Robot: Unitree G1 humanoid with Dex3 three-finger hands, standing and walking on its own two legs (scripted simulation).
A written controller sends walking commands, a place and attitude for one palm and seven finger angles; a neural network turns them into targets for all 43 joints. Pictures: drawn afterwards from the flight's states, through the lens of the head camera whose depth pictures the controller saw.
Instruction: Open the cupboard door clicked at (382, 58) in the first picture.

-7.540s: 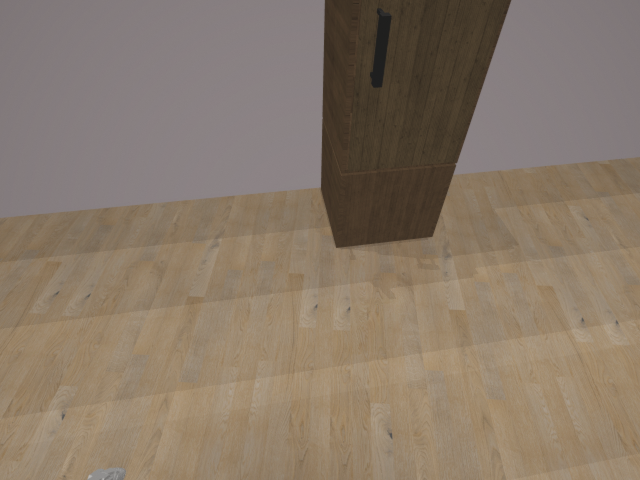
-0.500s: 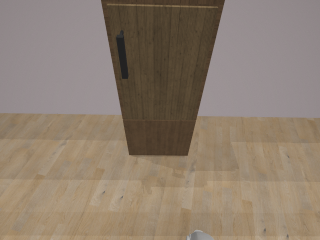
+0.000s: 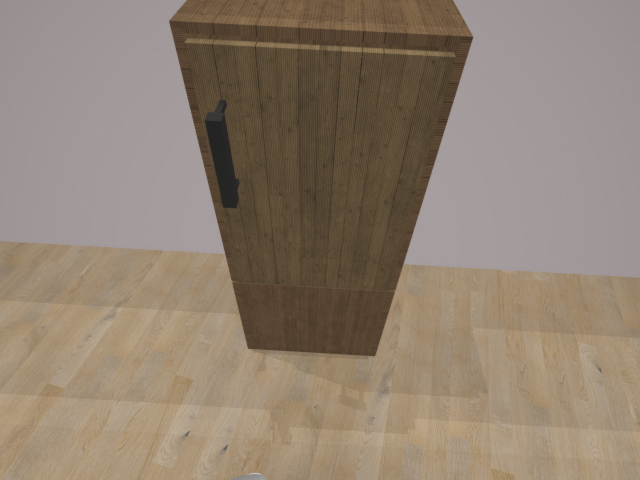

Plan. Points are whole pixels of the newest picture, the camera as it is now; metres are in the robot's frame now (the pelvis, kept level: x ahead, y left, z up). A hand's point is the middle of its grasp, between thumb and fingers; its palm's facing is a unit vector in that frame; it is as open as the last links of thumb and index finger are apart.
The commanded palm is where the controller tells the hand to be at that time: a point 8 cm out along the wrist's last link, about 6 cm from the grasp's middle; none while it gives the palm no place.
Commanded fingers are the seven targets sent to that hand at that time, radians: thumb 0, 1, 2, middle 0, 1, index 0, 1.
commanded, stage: come to a stop and stand still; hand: left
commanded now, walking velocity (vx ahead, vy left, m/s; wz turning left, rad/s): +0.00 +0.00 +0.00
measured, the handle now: (226, 156) +0.59 +0.21 +0.07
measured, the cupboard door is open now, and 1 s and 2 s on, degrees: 0 0 0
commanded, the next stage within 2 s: look again from close up in 0.92 s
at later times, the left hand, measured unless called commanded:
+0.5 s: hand out of the picture +0.09 +0.17 -0.18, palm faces +0.03 -0.96 -0.28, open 7.4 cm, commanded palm none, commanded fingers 0.00 0.90 0.90 -0.20 -0.30 -0.20 -0.30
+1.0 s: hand out of the picture +0.03 +0.11 -0.17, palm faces +0.04 -0.98 -0.20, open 7.3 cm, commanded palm none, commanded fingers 0.00 0.90 0.90 -0.20 -0.30 -0.20 -0.30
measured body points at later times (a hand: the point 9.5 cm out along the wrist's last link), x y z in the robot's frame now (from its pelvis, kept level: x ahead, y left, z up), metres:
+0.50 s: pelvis +0.04 -0.03 -0.01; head +0.06 -0.05 +0.43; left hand +0.09 +0.22 -0.15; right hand +0.10 -0.27 -0.17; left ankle +0.08 +0.11 -0.74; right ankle +0.04 -0.15 -0.75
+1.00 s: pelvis +0.02 -0.06 +0.00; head +0.02 -0.06 +0.45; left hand +0.03 +0.17 -0.16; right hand +0.00 -0.27 -0.16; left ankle -0.01 +0.07 -0.74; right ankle +0.04 -0.15 -0.74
